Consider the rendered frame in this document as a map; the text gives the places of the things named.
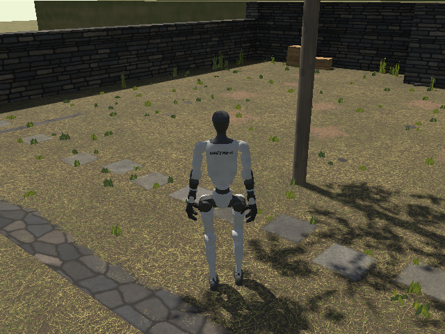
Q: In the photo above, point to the robot right upper arm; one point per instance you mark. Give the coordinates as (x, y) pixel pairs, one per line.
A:
(245, 159)

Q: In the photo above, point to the robot left upper arm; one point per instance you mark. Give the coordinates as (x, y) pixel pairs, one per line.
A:
(200, 147)

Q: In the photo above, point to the right robot hand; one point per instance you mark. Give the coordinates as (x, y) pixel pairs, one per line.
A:
(252, 212)

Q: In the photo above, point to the left robot forearm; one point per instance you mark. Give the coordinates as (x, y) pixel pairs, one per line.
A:
(192, 190)

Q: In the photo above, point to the left robot shin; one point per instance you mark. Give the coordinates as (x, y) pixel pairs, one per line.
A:
(211, 258)

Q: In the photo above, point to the robot right foot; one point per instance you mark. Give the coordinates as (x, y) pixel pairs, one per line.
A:
(238, 279)

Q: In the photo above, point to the left robot hand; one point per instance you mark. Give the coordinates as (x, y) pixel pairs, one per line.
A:
(190, 211)

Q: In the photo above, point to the right robot forearm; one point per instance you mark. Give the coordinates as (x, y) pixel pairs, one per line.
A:
(249, 188)

